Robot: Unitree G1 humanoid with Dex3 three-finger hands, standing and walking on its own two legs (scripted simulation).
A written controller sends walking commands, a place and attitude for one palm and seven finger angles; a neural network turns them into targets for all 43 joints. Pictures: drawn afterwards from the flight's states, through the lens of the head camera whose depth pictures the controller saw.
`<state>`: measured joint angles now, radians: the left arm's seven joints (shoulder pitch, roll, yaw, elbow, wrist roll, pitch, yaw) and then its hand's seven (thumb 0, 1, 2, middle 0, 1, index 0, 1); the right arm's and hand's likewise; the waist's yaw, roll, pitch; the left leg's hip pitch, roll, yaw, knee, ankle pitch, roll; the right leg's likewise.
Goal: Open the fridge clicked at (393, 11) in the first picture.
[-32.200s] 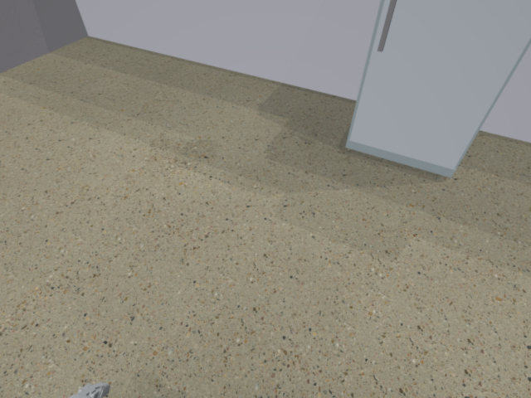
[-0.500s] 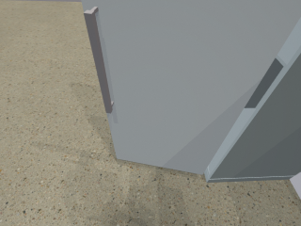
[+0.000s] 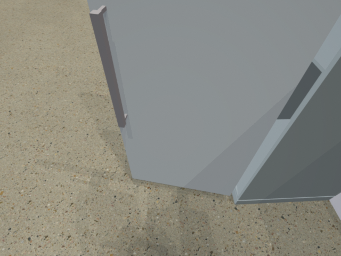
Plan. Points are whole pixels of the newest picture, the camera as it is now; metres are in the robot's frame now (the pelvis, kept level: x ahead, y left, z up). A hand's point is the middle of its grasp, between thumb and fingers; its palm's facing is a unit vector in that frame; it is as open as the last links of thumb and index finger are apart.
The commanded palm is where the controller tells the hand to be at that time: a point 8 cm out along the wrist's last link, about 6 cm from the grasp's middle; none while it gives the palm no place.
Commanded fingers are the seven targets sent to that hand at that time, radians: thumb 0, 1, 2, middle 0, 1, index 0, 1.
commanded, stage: look to check the result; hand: left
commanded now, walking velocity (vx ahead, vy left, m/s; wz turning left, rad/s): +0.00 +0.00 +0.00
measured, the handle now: (114, 78) +0.60 +0.21 +0.08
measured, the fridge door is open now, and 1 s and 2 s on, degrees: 77 77 77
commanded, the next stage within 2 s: stand and wait in 0.12 s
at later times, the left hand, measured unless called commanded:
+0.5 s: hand out of the picture +0.01 +0.16 -0.18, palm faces +0.02 -0.98 -0.19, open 7.3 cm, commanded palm none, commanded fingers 0.00 0.90 0.90 -0.20 -0.30 -0.20 -0.30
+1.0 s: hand out of the picture +0.02 +0.17 -0.18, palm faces +0.01 -0.98 -0.20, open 7.3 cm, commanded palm none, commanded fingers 0.00 0.90 0.90 -0.20 -0.30 -0.20 -0.30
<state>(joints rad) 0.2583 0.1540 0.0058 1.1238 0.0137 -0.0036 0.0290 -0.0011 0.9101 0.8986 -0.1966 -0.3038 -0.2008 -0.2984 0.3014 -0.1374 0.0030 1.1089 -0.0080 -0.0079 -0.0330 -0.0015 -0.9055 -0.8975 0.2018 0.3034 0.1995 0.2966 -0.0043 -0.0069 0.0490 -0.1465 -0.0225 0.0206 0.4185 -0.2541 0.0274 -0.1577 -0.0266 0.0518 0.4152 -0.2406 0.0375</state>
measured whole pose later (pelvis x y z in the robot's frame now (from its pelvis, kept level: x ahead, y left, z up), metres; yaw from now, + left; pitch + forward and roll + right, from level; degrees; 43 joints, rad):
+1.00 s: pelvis +0.00 -0.01 +0.00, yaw +0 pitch -1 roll +0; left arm 0.24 0.18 0.01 1.12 0.01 -0.01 0.02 0.00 0.91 0.90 -0.20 -0.30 -0.20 -0.30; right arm 0.27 -0.16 0.00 1.12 -0.01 0.00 -0.03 0.00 -0.91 -0.90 0.20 0.30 0.20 0.30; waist -0.01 -0.01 0.05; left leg -0.13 0.00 0.02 0.40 -0.24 0.01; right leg -0.15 -0.01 0.05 0.40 -0.23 0.02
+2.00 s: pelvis -0.01 -0.01 +0.00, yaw +0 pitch -1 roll +0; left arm 0.20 0.20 0.01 1.13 0.02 -0.01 0.02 0.00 0.91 0.90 -0.20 -0.30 -0.20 -0.30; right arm 0.23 -0.19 -0.01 1.12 -0.01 0.00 -0.03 0.00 -0.90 -0.90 0.20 0.30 0.20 0.30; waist -0.01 0.00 0.06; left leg -0.14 0.00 0.02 0.38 -0.22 0.01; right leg -0.15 -0.01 0.05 0.38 -0.21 0.02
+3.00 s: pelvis -0.01 -0.03 +0.01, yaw +0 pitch -1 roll +0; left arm 0.13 0.28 0.02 1.12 0.02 -0.02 0.00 0.00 0.91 0.90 -0.20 -0.30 -0.20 -0.30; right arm 0.15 -0.29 -0.01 1.12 -0.01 0.00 -0.02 0.00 -0.90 -0.90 0.20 0.30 0.20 0.30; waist -0.01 0.00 0.05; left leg -0.11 0.02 0.00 0.33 -0.19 -0.02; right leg -0.13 0.01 0.03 0.33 -0.18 0.00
